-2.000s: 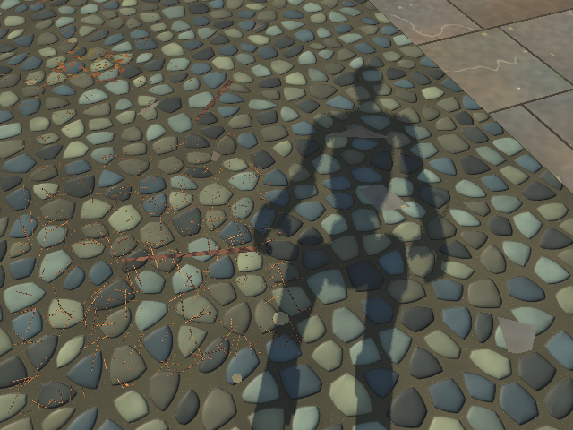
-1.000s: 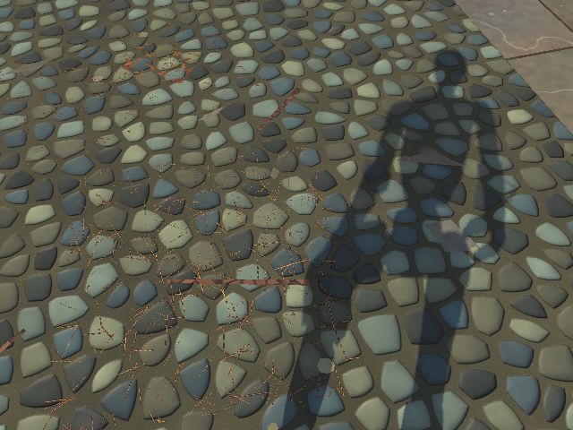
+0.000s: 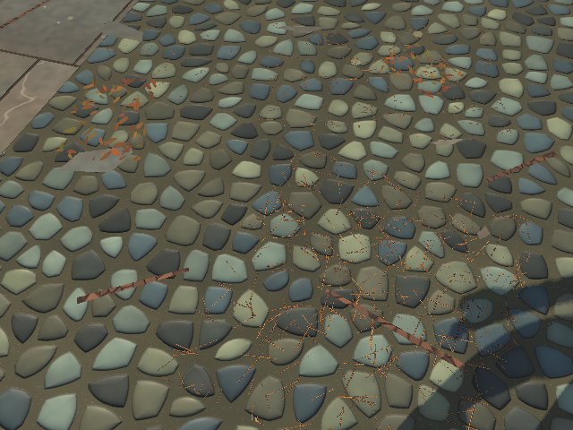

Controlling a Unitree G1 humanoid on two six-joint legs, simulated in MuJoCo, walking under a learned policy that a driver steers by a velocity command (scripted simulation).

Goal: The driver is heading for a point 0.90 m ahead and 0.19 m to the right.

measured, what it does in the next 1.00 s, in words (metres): walks ahead: left foot, then right foot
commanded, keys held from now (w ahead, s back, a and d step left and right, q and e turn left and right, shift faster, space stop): no key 0.34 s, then w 0.66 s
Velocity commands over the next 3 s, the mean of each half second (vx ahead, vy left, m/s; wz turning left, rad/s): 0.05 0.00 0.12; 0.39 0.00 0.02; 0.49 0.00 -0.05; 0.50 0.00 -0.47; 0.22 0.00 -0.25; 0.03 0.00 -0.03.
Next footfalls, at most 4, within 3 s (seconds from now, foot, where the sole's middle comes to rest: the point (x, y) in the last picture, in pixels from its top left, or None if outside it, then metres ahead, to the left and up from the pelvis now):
0.04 left None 0.05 0.13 -0.78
0.36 right None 0.04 -0.12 -0.78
1.04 right None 0.42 -0.10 -0.78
1.58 left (254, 326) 0.71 0.15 -0.78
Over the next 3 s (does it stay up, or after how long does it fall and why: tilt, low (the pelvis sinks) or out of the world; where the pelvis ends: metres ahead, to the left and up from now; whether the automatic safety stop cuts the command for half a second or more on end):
stays up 0.96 -0.08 0.00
